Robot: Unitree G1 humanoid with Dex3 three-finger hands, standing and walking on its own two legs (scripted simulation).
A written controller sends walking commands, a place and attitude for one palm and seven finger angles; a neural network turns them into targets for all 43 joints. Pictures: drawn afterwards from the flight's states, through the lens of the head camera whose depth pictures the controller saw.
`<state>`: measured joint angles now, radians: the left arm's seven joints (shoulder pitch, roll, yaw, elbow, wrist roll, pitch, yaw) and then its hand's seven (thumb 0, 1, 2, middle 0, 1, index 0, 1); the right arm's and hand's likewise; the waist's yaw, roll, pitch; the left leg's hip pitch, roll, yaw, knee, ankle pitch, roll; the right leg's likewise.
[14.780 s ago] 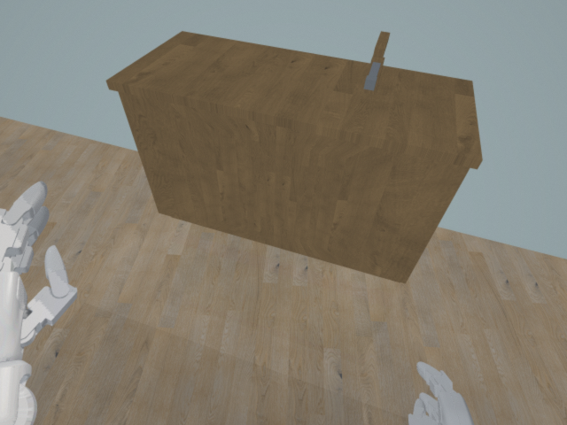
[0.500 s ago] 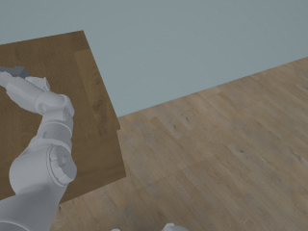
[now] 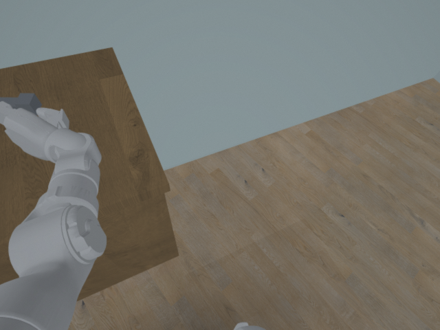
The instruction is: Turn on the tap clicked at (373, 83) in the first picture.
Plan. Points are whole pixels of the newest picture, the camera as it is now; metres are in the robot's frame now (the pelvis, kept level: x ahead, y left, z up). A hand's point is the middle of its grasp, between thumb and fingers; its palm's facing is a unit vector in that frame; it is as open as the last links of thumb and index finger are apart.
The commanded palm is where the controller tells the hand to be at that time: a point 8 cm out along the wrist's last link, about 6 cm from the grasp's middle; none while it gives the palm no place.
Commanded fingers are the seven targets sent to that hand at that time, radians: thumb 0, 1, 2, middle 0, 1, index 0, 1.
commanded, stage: lift the hand up off the lever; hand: left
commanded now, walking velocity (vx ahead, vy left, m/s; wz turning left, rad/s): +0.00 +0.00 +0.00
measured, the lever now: (28, 104) +0.53 +0.30 +0.09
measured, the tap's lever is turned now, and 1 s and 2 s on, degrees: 68 60 57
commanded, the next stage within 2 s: none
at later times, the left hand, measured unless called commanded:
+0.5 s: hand (53, 118) +0.50 +0.25 +0.09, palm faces +0.83 -0.55 -0.09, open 8.8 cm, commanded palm +0.43 +0.27 +0.11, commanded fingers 0.00 0.90 0.90 -0.15 -0.15 -0.15 -0.15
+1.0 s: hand (47, 119) +0.48 +0.25 +0.10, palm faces +0.84 -0.53 -0.10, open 8.8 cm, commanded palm +0.43 +0.27 +0.13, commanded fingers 0.00 0.90 0.90 -0.15 -0.15 -0.15 -0.15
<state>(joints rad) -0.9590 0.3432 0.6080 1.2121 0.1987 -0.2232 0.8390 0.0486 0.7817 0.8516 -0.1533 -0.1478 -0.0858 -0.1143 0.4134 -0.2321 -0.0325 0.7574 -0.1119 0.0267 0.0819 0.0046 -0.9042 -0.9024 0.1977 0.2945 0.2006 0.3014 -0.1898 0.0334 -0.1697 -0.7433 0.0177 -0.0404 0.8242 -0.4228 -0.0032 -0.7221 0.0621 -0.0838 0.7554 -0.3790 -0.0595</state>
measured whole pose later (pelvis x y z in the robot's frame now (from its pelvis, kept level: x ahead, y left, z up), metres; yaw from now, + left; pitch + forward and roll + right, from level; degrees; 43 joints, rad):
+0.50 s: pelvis +0.01 +0.01 +0.01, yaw +0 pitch +17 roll -2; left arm -0.87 0.27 0.61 1.09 0.17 -0.17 0.81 0.09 0.74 0.84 -0.15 -0.15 -0.15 -0.14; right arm 0.38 -0.22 -0.04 0.75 -0.11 0.03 0.08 0.00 -0.90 -0.90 0.20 0.29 0.20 0.30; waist -0.17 0.03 -0.16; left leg -0.66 0.01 -0.03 0.79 -0.42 0.01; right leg -0.64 0.06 -0.07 0.72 -0.38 -0.05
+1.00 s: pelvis +0.00 +0.00 +0.01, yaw +0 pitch +15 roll -1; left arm -0.87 0.28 0.62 1.06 0.16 -0.11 0.81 0.18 0.77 0.85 -0.15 -0.15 -0.16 -0.15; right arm 0.37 -0.23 -0.04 0.77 -0.11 0.00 0.05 0.01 -0.90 -0.90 0.20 0.29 0.20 0.30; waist -0.16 0.03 -0.14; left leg -0.61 0.01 -0.03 0.76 -0.40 0.00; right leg -0.60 0.06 -0.08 0.70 -0.36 -0.06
